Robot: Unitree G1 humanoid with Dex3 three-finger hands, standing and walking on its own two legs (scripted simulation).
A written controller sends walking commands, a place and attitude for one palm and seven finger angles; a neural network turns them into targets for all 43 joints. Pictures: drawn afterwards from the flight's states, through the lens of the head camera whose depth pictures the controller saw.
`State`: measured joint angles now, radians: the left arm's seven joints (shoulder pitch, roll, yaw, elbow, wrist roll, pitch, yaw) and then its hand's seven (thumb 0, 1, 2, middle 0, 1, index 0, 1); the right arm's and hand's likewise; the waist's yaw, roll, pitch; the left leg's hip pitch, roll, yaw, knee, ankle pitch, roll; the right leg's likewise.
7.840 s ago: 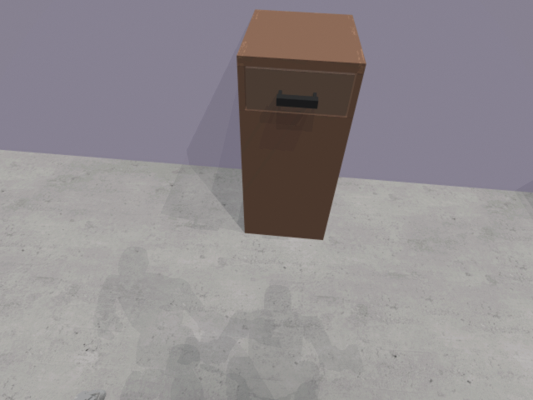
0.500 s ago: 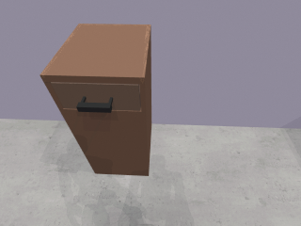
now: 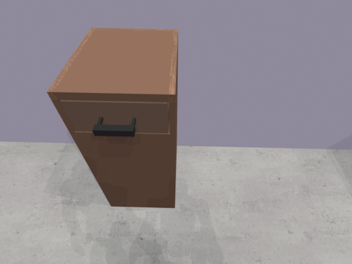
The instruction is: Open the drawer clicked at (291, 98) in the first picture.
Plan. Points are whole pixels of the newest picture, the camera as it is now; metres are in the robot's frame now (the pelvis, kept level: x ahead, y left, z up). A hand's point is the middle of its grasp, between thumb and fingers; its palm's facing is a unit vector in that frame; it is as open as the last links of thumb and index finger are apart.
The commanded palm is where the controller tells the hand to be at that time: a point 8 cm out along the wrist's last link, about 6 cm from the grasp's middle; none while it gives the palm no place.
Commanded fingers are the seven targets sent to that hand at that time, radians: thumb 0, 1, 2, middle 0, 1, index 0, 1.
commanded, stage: come to a stop and stand still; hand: left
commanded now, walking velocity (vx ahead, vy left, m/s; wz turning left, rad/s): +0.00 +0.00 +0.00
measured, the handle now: (115, 125) +0.51 +0.23 -0.03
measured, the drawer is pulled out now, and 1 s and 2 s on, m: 0.00 0.00 0.00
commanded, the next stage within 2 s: look again from close up in 0.06 s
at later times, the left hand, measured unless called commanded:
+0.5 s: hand out of the picture -0.01 +0.22 -0.19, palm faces +0.04 -0.98 -0.20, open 7.4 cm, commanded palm none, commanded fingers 0.00 0.90 0.90 -0.20 -0.30 -0.20 -0.30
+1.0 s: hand out of the picture -0.14 +0.23 -0.18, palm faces +0.04 -0.98 -0.19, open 7.4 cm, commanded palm none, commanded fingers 0.00 0.90 0.90 -0.20 -0.30 -0.20 -0.30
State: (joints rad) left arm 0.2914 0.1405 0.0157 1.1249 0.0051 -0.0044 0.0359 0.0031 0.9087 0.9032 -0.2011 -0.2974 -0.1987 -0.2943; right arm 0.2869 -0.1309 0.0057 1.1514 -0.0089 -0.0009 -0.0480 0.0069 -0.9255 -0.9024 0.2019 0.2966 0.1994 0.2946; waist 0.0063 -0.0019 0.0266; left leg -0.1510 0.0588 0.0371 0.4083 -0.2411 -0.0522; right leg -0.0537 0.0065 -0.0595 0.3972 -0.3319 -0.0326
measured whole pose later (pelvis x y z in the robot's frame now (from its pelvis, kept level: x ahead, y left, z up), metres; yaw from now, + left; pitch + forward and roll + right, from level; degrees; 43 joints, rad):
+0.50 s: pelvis -0.03 +0.04 -0.01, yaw +0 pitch -2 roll -1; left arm 0.32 0.18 0.00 1.00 0.01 0.01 0.04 0.00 0.91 0.90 -0.20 -0.30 -0.20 -0.29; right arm 0.25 -0.17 -0.01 1.00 -0.01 0.00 -0.03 0.00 -0.91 -0.90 0.20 0.30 0.20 0.29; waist 0.01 -0.02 0.00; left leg -0.24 0.04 0.05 0.58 -0.30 0.00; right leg -0.13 -0.03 -0.04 0.53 -0.36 0.02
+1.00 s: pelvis -0.08 +0.06 +0.00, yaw -1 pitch -2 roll -1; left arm 0.44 0.16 0.02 1.06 0.04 0.03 0.01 0.00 0.91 0.90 -0.20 -0.30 -0.20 -0.29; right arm 0.32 -0.16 -0.03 1.07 -0.02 0.05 -0.01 0.00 -0.91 -0.90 0.20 0.30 0.20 0.30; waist 0.01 0.00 -0.01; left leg -0.28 0.01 0.07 0.47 -0.21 0.05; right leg -0.20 -0.04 -0.05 0.51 -0.37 -0.01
